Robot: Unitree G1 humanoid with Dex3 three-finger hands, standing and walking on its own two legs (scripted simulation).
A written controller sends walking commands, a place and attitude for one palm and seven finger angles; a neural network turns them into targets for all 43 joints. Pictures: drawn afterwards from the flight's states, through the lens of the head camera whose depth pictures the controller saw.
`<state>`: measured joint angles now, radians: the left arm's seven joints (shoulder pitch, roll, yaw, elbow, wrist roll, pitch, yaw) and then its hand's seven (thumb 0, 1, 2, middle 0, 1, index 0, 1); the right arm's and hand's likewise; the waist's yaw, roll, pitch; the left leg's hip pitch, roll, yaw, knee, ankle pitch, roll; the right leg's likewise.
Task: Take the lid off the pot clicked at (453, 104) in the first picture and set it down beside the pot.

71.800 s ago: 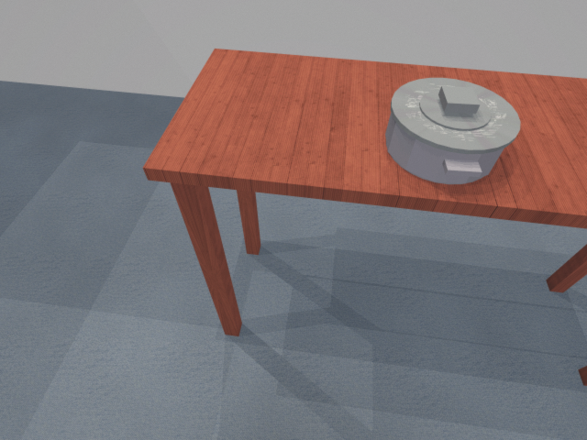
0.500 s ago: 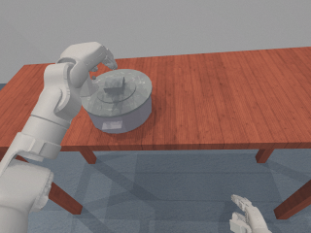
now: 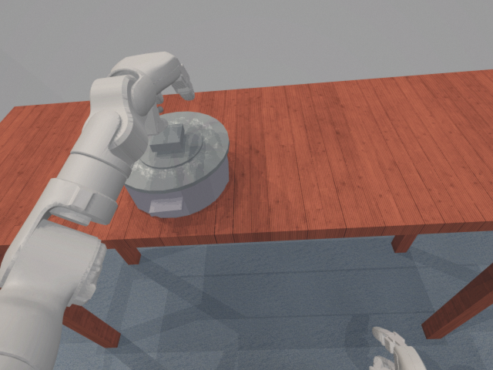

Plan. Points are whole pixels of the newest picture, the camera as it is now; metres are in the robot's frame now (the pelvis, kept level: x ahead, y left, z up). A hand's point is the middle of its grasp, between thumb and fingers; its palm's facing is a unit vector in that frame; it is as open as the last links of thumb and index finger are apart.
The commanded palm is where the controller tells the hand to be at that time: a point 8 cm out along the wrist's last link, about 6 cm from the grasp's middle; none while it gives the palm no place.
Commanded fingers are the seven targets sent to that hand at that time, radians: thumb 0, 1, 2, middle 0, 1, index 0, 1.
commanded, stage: move the open hand above the knob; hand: left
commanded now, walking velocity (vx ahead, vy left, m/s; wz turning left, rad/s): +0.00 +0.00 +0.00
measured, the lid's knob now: (167, 137) +0.47 +0.14 +0.15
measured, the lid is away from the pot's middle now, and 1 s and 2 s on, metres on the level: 0.00 0.00 0.00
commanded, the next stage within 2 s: lower the open fingers around the knob in 0.82 s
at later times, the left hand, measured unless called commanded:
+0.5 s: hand (150, 118) +0.43 +0.14 +0.22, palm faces -0.18 -0.06 -0.98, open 10.0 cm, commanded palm +0.41 +0.15 +0.28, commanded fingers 0.00 -0.40 1.73 -0.88 -0.08 -0.88 -0.08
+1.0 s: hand (153, 115) +0.44 +0.14 +0.21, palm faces -0.21 -0.07 -0.98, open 10.0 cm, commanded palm +0.41 +0.15 +0.28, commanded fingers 0.00 -0.40 1.73 -0.88 -0.08 -0.88 -0.08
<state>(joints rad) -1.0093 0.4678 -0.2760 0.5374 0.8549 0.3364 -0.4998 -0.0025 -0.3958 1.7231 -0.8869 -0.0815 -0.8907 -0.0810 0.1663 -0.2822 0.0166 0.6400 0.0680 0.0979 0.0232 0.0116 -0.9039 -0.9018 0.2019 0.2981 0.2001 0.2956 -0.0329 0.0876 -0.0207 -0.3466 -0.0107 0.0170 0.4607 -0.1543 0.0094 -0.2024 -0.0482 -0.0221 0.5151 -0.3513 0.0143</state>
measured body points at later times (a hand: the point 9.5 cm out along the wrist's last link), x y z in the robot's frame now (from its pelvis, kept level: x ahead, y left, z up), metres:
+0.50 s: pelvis +0.00 +0.00 +0.00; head +0.01 -0.04 +0.45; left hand +0.43 +0.15 +0.27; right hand +0.17 -0.24 -0.11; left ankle +0.05 +0.12 -0.74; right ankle -0.05 -0.13 -0.74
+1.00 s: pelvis +0.00 +0.00 +0.00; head +0.01 -0.04 +0.45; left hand +0.45 +0.14 +0.27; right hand +0.16 -0.24 -0.12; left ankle +0.05 +0.12 -0.74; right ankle -0.05 -0.13 -0.74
